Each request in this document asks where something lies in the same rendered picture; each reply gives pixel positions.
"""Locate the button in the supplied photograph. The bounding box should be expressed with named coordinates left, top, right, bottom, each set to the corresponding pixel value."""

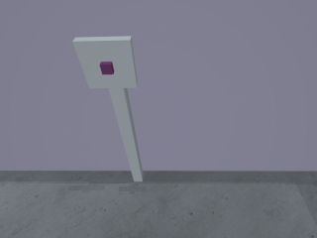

left=99, top=61, right=114, bottom=75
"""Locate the panel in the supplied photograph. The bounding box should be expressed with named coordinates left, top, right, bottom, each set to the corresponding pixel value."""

left=72, top=36, right=144, bottom=182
